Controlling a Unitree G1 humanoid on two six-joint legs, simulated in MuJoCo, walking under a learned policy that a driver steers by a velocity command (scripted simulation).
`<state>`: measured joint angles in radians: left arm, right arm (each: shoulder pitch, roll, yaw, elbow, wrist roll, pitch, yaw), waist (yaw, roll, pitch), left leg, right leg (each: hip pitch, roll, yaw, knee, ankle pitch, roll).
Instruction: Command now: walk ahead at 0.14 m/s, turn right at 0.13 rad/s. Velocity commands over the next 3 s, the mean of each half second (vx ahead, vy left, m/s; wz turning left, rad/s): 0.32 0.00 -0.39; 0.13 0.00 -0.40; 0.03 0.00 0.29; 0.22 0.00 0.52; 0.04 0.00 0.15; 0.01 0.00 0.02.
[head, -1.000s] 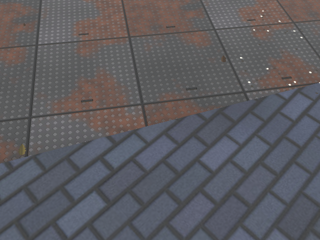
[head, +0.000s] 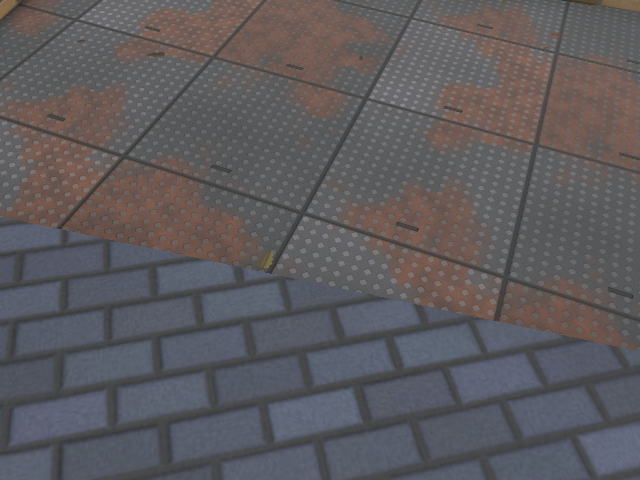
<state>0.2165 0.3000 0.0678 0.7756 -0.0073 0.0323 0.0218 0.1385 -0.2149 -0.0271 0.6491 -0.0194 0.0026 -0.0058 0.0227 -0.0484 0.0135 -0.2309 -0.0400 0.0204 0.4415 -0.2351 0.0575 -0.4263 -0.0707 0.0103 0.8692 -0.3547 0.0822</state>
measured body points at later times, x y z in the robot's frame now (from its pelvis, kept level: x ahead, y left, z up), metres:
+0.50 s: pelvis +0.11 -0.10 +0.01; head +0.13 -0.13 +0.45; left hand +0.24 +0.15 -0.10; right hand +0.20 -0.41 -0.10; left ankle +0.17 +0.05 -0.66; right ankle +0.05 -0.17 -0.74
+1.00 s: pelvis +0.29 -0.13 -0.01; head +0.31 -0.15 +0.44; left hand +0.54 +0.01 -0.11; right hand +0.30 -0.42 -0.12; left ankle +0.38 -0.07 -0.74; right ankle +0.21 -0.25 -0.73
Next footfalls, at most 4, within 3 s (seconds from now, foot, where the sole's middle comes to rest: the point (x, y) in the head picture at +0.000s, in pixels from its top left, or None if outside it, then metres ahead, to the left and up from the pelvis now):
0.32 right None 0.09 -0.17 -0.78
0.76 left None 0.42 -0.09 -0.78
1.02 right None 0.25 -0.27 -0.78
1.90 right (466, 426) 0.62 -0.31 -0.78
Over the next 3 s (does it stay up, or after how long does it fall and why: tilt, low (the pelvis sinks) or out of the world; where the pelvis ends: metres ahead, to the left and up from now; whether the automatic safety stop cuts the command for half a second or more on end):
stays up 0.57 -0.20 -0.01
